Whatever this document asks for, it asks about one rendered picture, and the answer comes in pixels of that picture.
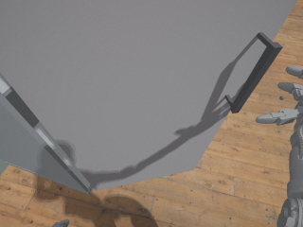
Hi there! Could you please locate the robot right hand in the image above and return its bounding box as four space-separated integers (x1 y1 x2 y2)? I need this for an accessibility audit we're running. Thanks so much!
256 65 303 126

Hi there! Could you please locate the right robot upper arm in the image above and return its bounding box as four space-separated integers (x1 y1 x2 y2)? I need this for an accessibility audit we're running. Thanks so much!
276 197 303 227

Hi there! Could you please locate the right robot forearm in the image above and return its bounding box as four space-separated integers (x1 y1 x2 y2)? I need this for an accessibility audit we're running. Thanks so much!
287 117 303 200

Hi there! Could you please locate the fridge door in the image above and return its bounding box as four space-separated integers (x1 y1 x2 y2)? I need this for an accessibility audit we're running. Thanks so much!
0 0 297 191

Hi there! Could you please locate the handle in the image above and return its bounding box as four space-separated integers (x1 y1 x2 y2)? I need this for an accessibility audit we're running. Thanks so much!
225 32 283 114

